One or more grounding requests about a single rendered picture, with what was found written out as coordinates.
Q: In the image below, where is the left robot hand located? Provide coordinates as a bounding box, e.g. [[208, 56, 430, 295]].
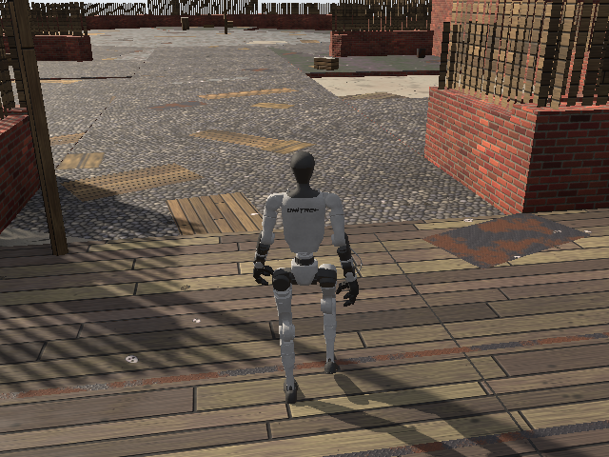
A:
[[253, 265, 274, 286]]

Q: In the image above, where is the right robot upper arm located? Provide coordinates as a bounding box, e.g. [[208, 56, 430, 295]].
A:
[[323, 192, 346, 247]]

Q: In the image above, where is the robot right thigh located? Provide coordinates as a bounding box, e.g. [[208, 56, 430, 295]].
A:
[[317, 264, 337, 314]]

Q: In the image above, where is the left robot upper arm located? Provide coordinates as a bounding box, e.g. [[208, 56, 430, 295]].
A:
[[260, 192, 284, 245]]

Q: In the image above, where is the right robot hand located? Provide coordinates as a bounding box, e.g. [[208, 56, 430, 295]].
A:
[[336, 279, 359, 307]]

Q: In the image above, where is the left robot shin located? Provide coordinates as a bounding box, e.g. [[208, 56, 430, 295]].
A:
[[279, 326, 295, 390]]

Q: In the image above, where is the robot right forearm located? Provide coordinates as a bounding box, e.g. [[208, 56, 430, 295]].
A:
[[337, 233, 357, 282]]

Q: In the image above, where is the robot left forearm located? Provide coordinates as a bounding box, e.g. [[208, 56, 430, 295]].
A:
[[253, 230, 270, 268]]

